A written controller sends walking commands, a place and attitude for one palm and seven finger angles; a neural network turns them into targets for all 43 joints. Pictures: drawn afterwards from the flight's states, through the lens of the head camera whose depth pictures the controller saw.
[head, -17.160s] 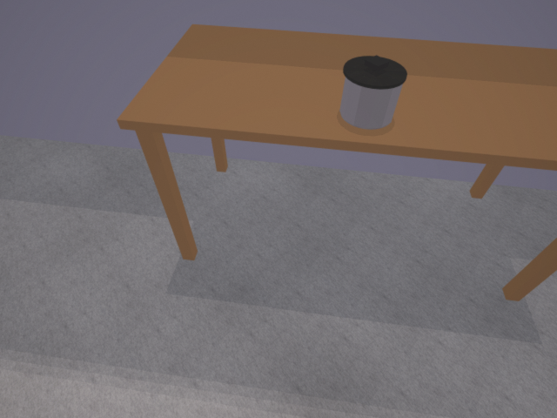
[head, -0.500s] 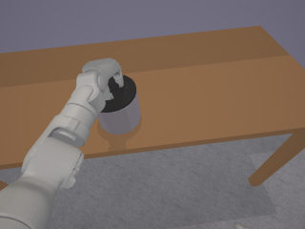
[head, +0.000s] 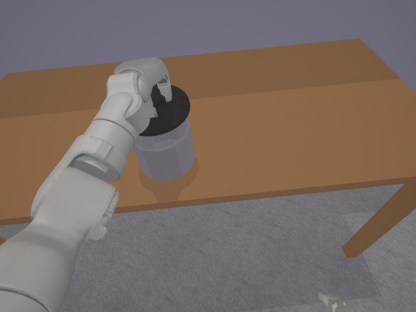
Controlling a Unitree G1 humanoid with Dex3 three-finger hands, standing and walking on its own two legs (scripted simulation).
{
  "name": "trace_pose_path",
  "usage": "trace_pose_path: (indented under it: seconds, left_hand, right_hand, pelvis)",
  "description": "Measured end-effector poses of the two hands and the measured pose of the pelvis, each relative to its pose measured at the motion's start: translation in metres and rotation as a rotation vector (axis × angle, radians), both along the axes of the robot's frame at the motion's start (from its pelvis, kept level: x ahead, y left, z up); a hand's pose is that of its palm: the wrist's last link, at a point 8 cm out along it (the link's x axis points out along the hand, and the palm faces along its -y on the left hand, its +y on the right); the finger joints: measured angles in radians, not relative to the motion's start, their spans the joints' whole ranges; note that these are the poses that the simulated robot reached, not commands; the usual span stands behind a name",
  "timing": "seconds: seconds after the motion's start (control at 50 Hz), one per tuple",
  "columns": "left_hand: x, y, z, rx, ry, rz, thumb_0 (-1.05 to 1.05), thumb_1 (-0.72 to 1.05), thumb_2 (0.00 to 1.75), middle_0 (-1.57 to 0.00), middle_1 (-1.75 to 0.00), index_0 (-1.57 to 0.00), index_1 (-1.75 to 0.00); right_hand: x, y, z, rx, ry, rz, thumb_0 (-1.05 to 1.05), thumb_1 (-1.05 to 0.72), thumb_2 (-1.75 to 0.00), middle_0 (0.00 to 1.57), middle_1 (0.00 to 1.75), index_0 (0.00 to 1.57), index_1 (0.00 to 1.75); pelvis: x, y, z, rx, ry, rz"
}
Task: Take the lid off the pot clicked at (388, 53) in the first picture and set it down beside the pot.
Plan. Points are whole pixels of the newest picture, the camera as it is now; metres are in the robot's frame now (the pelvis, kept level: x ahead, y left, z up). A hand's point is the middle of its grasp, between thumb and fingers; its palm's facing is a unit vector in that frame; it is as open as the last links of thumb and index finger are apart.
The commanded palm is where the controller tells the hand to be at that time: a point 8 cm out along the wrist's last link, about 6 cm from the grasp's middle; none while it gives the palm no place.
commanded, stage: lift the lid straight up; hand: left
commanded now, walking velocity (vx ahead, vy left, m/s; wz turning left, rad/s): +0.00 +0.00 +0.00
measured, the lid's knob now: (151, 100) +0.51 +0.11 +0.15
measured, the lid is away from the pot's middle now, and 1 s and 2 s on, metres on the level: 0.00 0.01 0.10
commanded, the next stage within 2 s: move the lid sideways beside the pot in 1.20 s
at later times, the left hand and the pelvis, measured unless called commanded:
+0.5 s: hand (147, 80) +0.49 +0.10 +0.21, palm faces -0.26 -0.07 -0.96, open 7.5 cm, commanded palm +0.47 +0.10 +0.28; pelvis +0.01 +0.00 +0.00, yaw +0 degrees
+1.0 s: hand (134, 60) +0.48 +0.10 +0.26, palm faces -0.18 -0.06 -0.98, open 7.5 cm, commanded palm +0.46 +0.11 +0.32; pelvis +0.00 +0.01 +0.00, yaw +1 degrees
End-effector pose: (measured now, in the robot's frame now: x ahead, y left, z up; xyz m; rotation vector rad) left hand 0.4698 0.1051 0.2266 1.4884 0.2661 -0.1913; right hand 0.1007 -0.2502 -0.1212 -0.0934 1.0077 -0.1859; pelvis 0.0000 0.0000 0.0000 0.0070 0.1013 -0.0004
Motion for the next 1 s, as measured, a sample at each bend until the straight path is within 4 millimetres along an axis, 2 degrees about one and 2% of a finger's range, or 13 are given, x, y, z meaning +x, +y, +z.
trace_pose_path:
  seconds: [0.3,0.48,0.78,1.0]
  left_hand:
    - [0.008,-0.009,0.024,-0.001,-0.017,0.003,0.06,0.15,0.85,-0.64,-0.92,-0.74,-0.95]
    - [0.011,-0.006,0.039,0.008,-0.030,0.014,0.06,0.15,0.86,-0.64,-0.92,-0.74,-0.95]
    - [0.001,-0.001,0.068,-0.004,-0.088,0.011,0.07,0.15,0.86,-0.64,-0.92,-0.74,-0.95]
    - [-0.005,0.002,0.087,0.017,-0.113,0.018,0.07,0.15,0.86,-0.64,-0.91,-0.75,-0.95]
  right_hand:
    - [-0.010,-0.001,-0.005,0.008,0.032,-0.003,0.01,-0.90,-0.90,0.20,0.30,0.20,0.30]
    - [-0.003,0.000,-0.003,0.011,0.015,0.004,0.01,-0.90,-0.90,0.20,0.30,0.20,0.30]
    - [0.019,0.008,0.005,0.016,-0.044,0.043,0.01,-0.90,-0.90,0.20,0.30,0.20,0.30]
    - [0.015,0.014,0.005,0.013,-0.052,0.057,0.01,-0.90,-0.90,0.20,0.30,0.20,0.30]
  pelvis:
    - [0.004,-0.001,0.001,0.002,0.003,-0.002]
    - [0.005,0.000,0.001,0.002,0.003,-0.003]
    - [0.002,0.003,0.002,0.001,-0.008,0.002]
    - [-0.004,0.005,0.001,-0.001,-0.009,0.010]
